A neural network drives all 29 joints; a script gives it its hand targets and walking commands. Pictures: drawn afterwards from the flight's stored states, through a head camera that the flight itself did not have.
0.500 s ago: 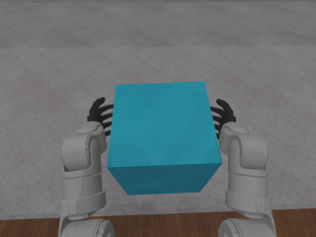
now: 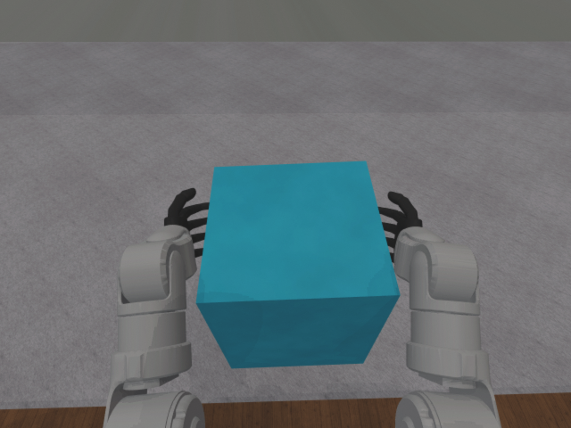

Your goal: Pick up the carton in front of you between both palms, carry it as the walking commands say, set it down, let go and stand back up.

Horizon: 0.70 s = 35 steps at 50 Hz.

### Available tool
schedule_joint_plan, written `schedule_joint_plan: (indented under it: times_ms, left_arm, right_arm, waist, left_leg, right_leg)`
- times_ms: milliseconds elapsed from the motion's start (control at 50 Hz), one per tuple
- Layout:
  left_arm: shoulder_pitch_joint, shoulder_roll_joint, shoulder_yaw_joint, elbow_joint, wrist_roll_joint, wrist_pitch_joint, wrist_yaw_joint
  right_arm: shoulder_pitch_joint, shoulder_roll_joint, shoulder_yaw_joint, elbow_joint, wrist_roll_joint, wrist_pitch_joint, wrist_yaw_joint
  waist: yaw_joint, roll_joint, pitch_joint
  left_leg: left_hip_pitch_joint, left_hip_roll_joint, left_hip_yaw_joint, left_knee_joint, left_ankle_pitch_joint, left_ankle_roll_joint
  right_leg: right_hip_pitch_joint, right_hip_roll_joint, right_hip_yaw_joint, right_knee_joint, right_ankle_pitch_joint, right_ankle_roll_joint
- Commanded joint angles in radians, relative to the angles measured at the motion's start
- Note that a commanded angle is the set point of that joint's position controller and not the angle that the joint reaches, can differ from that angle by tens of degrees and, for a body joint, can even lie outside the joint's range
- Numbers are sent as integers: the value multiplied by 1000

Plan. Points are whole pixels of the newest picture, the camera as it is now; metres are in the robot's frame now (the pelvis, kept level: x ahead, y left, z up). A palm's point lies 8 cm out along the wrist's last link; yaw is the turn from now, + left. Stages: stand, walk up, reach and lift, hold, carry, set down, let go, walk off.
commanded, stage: carry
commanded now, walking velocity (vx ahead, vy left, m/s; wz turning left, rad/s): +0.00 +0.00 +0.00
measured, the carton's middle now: (294, 272) +0.33 +0.00 +0.05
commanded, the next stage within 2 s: none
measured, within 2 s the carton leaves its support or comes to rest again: neither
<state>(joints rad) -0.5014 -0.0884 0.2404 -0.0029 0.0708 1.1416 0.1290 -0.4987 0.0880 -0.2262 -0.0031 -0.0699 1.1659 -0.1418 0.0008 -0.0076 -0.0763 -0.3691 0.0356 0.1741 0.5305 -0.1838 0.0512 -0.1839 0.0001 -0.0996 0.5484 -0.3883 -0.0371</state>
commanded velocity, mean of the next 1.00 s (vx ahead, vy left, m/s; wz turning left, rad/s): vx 0.00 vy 0.00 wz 0.00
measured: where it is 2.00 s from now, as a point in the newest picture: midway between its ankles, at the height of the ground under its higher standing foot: outside the picture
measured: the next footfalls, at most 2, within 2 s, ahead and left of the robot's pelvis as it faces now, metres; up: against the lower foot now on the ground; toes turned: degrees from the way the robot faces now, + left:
none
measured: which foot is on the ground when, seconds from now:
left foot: down 0.00-1.00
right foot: down 0.00-1.00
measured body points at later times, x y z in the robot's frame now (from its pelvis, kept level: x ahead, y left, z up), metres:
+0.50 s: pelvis -0.01 +0.00 +0.00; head -0.03 +0.00 +0.45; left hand +0.33 +0.15 +0.12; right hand +0.32 -0.15 +0.11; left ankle +0.06 +0.09 -0.73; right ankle -0.06 -0.09 -0.73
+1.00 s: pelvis -0.02 -0.01 +0.00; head -0.03 -0.01 +0.45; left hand +0.32 +0.15 +0.12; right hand +0.32 -0.16 +0.11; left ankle +0.06 +0.09 -0.73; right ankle -0.06 -0.09 -0.73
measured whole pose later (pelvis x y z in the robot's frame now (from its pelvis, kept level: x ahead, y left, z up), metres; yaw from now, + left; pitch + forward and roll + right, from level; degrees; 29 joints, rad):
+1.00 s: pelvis -0.02 -0.01 +0.00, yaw +0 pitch +1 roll +0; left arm -0.51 -0.09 0.24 0.00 0.07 1.14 0.13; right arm -0.51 0.09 -0.23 0.00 -0.07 1.16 -0.14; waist 0.00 -0.01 -0.06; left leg -0.39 0.05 0.17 0.52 -0.15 0.04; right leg -0.22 0.01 -0.11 0.57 -0.37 -0.05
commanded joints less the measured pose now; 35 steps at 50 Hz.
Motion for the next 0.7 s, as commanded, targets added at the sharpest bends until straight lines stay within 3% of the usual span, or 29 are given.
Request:
schedule_joint_plan:
  times_ms: [0,680]
  left_arm:
    - [-606,-870,-636,-46,-280,2,-96]
    - [-611,-869,-637,-52,-282,4,-96]
  right_arm:
    - [-652,850,614,-74,278,-21,102]
    - [-657,852,615,-80,281,-22,101]
  waist:
    - [-2,9,-298]
    - [3,3,-323]
  left_leg:
    - [220,125,-149,-52,204,24]
    - [202,123,-141,-44,213,17]
  right_leg:
    - [-29,-123,106,-93,212,-7]
    - [-23,-130,115,-73,274,-11]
